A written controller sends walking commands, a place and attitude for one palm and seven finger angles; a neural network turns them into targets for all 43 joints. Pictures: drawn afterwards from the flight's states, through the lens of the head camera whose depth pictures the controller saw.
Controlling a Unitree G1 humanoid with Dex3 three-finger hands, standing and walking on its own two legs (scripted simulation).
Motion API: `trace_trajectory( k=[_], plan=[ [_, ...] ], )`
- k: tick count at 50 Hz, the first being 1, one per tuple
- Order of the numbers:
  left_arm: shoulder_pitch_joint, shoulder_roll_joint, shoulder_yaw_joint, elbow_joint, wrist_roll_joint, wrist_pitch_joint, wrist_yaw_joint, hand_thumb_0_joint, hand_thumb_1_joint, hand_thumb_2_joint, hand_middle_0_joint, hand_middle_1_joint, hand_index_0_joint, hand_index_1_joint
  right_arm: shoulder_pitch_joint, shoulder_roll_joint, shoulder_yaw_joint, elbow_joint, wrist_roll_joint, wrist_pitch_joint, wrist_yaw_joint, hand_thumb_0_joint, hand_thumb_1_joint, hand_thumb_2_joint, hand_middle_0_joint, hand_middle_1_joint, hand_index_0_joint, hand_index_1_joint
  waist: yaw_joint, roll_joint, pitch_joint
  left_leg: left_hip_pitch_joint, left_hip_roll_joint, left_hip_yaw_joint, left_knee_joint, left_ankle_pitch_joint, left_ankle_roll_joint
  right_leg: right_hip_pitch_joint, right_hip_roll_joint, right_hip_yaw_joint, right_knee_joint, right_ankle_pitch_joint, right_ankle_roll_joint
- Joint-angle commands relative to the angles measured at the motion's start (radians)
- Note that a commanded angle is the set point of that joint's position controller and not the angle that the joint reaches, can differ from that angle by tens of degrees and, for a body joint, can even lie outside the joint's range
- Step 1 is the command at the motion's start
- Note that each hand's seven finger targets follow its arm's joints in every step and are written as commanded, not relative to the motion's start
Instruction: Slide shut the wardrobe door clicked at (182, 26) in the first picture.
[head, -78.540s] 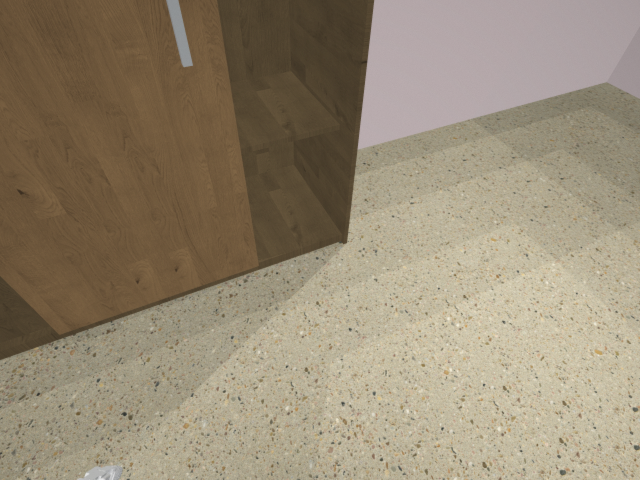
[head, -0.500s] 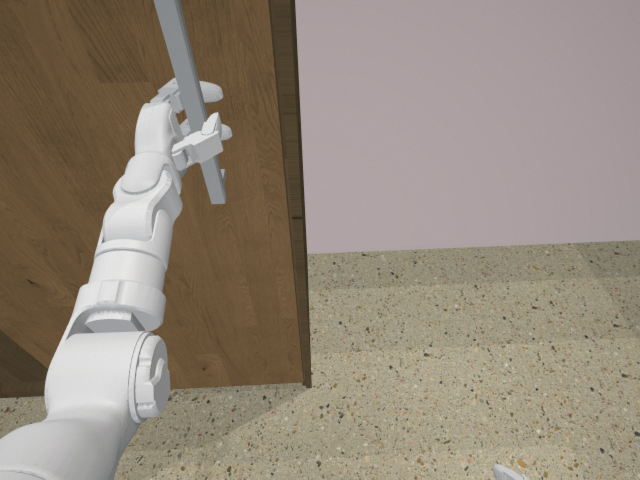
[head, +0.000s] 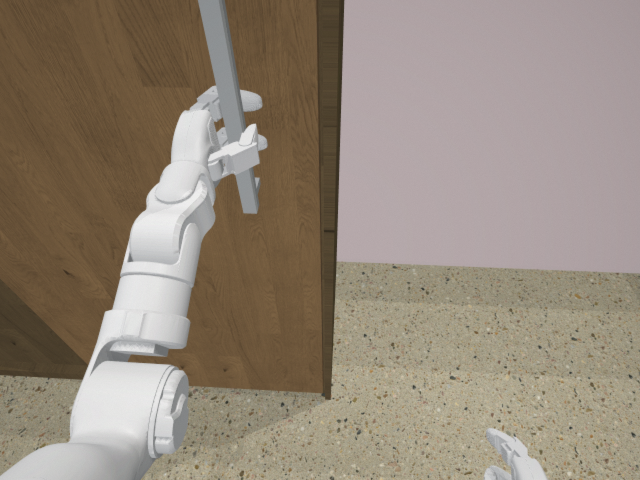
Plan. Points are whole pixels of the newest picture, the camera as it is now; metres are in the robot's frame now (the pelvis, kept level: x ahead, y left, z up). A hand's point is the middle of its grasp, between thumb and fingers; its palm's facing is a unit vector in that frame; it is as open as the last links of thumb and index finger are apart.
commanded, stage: tug the door sideways, standing still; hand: left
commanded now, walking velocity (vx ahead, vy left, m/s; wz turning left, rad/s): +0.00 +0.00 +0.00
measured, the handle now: (237, 108) +0.48 +0.13 +0.24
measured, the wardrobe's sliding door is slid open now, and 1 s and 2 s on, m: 0.00 0.00 0.00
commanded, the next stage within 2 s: step sideways, sliding the door along in 0.70 s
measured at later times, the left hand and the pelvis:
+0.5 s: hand (255, 151) +0.43 +0.10 +0.22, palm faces +0.07 -1.00 -0.05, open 5.8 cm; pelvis -0.03 +0.01 +0.00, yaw +2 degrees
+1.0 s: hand (254, 154) +0.43 +0.10 +0.21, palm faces +0.05 -0.99 -0.12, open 5.9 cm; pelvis -0.04 +0.00 -0.01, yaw -2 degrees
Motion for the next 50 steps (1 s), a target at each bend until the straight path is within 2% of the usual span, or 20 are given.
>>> trace_trajectory(
  k=[1,6,11,16,23,25,28,30,33,37,39,40,41,42,43,44,46,48,49,50],
  plan=[
    [-0.594,-0.004,-0.095,-0.192,0.000,-0.086,-0.006,0.000,0.900,0.900,-0.450,-1.400,-0.450,-1.400,-0.024,-0.096,-0.031,-0.099,-0.008,-0.044,-0.009,0.000,-0.900,-0.900,0.200,0.300,0.200,0.300,-0.065,-0.040,-0.364,0.244,-0.023,-0.023,0.065,0.667,0.036,0.024,0.016,0.012,0.038,0.662,-0.002],
    [-0.661,-0.081,-0.163,-0.133,-0.004,-0.128,-0.011,0.000,0.900,0.900,-0.450,-1.400,-0.450,-1.400,-0.030,-0.089,-0.026,-0.085,-0.010,-0.051,-0.007,0.000,-0.900,-0.900,0.200,0.300,0.200,0.300,-0.077,-0.059,-0.354,0.253,-0.022,-0.041,0.065,0.620,0.035,-0.007,0.018,0.007,0.040,0.599,-0.005],
    [-0.760,-0.133,-0.218,-0.116,-0.002,-0.174,-0.006,0.000,0.900,0.900,-0.450,-1.400,-0.450,-1.400,-0.023,-0.084,-0.025,-0.069,-0.011,-0.069,0.000,0.000,-0.900,-0.900,0.200,0.300,0.200,0.300,-0.088,0.000,-0.380,0.293,-0.013,-0.066,0.075,0.639,0.024,-0.054,0.019,0.003,0.050,0.545,-0.010],
    [-0.803,-0.208,-0.276,-0.032,-0.007,-0.210,0.004,0.000,0.900,0.900,-0.450,-1.400,-0.450,-1.400,-0.007,-0.081,-0.024,-0.043,-0.010,-0.094,0.007,0.000,-0.900,-0.900,0.200,0.300,0.200,0.300,-0.099,-0.006,-0.351,0.291,-0.002,-0.093,0.068,0.582,0.012,-0.111,0.025,-0.003,0.047,0.447,-0.013],
    [-0.843,-0.212,-0.274,0.032,-0.018,-0.248,0.007,0.000,0.900,0.900,-0.450,-1.400,-0.450,-1.400,0.023,-0.094,-0.025,-0.010,-0.013,-0.132,0.007,0.000,-0.900,-0.900,0.200,0.300,0.200,0.300,-0.099,-0.035,-0.349,0.266,-0.003,-0.106,0.048,0.486,0.002,-0.122,0.026,-0.010,0.043,0.369,-0.015],
    [-0.856,-0.214,-0.269,0.045,-0.021,-0.252,0.007,0.000,0.900,0.900,-0.450,-1.400,-0.450,-1.400,0.023,-0.090,-0.023,-0.007,-0.011,-0.143,0.008,0.000,-0.900,-0.900,0.200,0.300,0.200,0.300,-0.099,-0.007,-0.347,0.264,-0.007,-0.100,0.052,0.472,0.003,-0.141,0.027,-0.004,0.042,0.365,-0.014],
    [-0.855,-0.215,-0.268,0.081,-0.022,-0.263,0.013,0.000,0.900,0.900,-0.450,-1.400,-0.450,-1.400,0.034,-0.094,-0.025,0.007,-0.011,-0.156,0.009,0.000,-0.900,-0.900,0.200,0.300,0.200,0.300,-0.099,-0.033,-0.330,0.244,-0.004,-0.105,0.046,0.450,0.000,-0.140,0.028,-0.010,0.042,0.344,-0.015],
    [-0.873,-0.220,-0.269,0.070,-0.024,-0.271,0.013,0.000,0.900,0.900,-0.450,-1.400,-0.450,-1.400,0.041,-0.094,-0.023,0.006,-0.012,-0.166,0.010,0.000,-0.900,-0.900,0.200,0.300,0.200,0.300,-0.101,-0.010,-0.338,0.253,-0.005,-0.108,0.045,0.446,-0.003,-0.155,0.029,-0.008,0.045,0.334,-0.015],
    [-0.856,-0.222,-0.265,0.110,-0.027,-0.272,0.013,0.000,0.900,0.900,-0.450,-1.400,-0.450,-1.400,0.046,-0.096,-0.024,0.013,-0.012,-0.172,0.011,0.000,-0.900,-0.900,0.200,0.300,0.200,0.300,-0.100,-0.024,-0.319,0.232,-0.007,-0.102,0.041,0.410,-0.001,-0.156,0.028,-0.008,0.040,0.319,-0.014],
    [-0.895,-0.224,-0.270,0.088,-0.027,-0.285,0.011,0.000,0.900,0.900,-0.450,-1.400,-0.450,-1.400,0.048,-0.095,-0.023,0.012,-0.009,-0.185,0.013,0.000,-0.900,-0.900,0.200,0.300,0.200,0.300,-0.105,-0.008,-0.339,0.241,-0.008,-0.103,0.049,0.421,-0.003,-0.163,0.028,-0.006,0.048,0.329,-0.014],
    [-0.881,-0.226,-0.268,0.107,-0.030,-0.284,0.010,0.000,0.900,0.900,-0.450,-1.400,-0.450,-1.400,0.049,-0.095,-0.022,0.013,-0.009,-0.184,0.013,0.000,-0.900,-0.900,0.200,0.300,0.200,0.300,-0.107,-0.013,-0.325,0.237,-0.008,-0.101,0.048,0.411,0.000,-0.172,0.028,-0.005,0.046,0.323,-0.013],
    [-0.918,-0.202,-0.259,0.057,-0.028,-0.292,0.010,0.000,0.900,0.900,-0.450,-1.400,-0.450,-1.400,0.046,-0.098,-0.024,0.008,-0.009,-0.188,0.013,0.000,-0.900,-0.900,0.200,0.300,0.200,0.300,-0.103,-0.012,-0.358,0.251,-0.008,-0.105,0.049,0.426,-0.002,-0.158,0.028,-0.005,0.050,0.332,-0.014],
    [-0.830,0.366,0.051,0.080,0.065,-0.398,0.042,0.000,0.900,0.900,-0.450,-1.400,-0.450,-1.400,0.039,-0.162,-0.037,0.001,-0.022,-0.166,-0.012,0.000,-0.900,-0.900,0.200,0.300,0.200,0.300,-0.026,-0.033,-0.275,0.102,0.056,-0.087,0.061,0.357,0.054,-0.138,-0.027,0.041,0.035,0.209,0.020],
    [-0.774,0.215,-0.056,0.133,0.076,-0.436,0.032,0.000,0.900,0.900,-0.450,-1.400,-0.450,-1.400,0.035,-0.130,-0.030,0.007,-0.025,-0.147,-0.017,0.000,-0.900,-0.900,0.200,0.300,0.200,0.300,-0.045,-0.062,-0.251,0.076,0.055,-0.074,0.048,0.281,0.058,-0.101,-0.035,0.034,0.053,0.197,0.025],
    [-0.767,0.194,-0.077,0.091,0.068,-0.466,0.021,0.000,0.900,0.900,-0.450,-1.400,-0.450,-1.400,0.028,-0.133,-0.037,-0.014,-0.021,-0.141,-0.023,0.000,-0.900,-0.900,0.200,0.300,0.200,0.300,-0.042,-0.046,-0.264,0.089,0.075,-0.092,0.033,0.237,0.062,-0.098,-0.033,0.022,0.085,0.167,0.021],
    [-0.777,0.157,-0.105,0.058,0.061,-0.491,0.011,0.000,0.900,0.900,-0.450,-1.400,-0.450,-1.400,0.013,-0.125,-0.038,-0.030,-0.017,-0.138,-0.030,0.000,-0.900,-0.900,0.200,0.300,0.200,0.300,-0.052,-0.010,-0.262,0.123,0.108,-0.119,0.032,0.231,0.073,-0.135,-0.020,0.016,0.133,0.142,0.022],
    [-0.786,0.122,-0.135,0.008,0.043,-0.515,0.000,0.000,0.900,0.900,-0.450,-1.400,-0.450,-1.400,-0.010,-0.114,-0.040,-0.060,-0.015,-0.129,-0.041,0.000,-0.900,-0.900,0.200,0.300,0.200,0.300,-0.060,0.082,-0.263,0.200,0.206,-0.227,0.013,0.226,0.123,-0.223,0.005,0.012,0.269,0.057,0.020],
    [-0.819,0.108,-0.160,-0.033,0.029,-0.523,-0.003,0.000,0.900,0.900,-0.450,-1.400,-0.450,-1.400,-0.028,-0.104,-0.039,-0.076,-0.014,-0.115,-0.045,0.000,-0.900,-0.900,0.200,0.300,0.200,0.300,-0.068,0.117,-0.237,0.280,0.305,-0.370,-0.017,0.291,0.192,-0.347,0.015,0.042,0.426,-0.143,0.008],
    [-0.816,0.134,-0.143,-0.044,0.031,-0.520,0.001,0.000,0.900,0.900,-0.450,-1.400,-0.450,-1.400,-0.038,-0.108,-0.042,-0.073,-0.018,-0.107,-0.042,0.000,-0.900,-0.900,0.200,0.300,0.200,0.300,-0.058,0.118,-0.215,0.292,0.339,-0.397,-0.032,0.312,0.216,-0.390,0.003,0.073,0.479,-0.218,0.003],
    [-0.805,0.129,-0.144,-0.063,0.029,-0.519,0.004,0.000,0.900,0.900,-0.450,-1.400,-0.450,-1.400,-0.049,-0.105,-0.043,-0.075,-0.015,-0.101,-0.039,0.000,-0.900,-0.900,0.200,0.300,0.200,0.300,-0.049,0.103,-0.199,0.302,0.355,-0.381,-0.011,0.353,0.227,-0.399,-0.012,0.090,0.478,-0.226,-0.005]
  ],
)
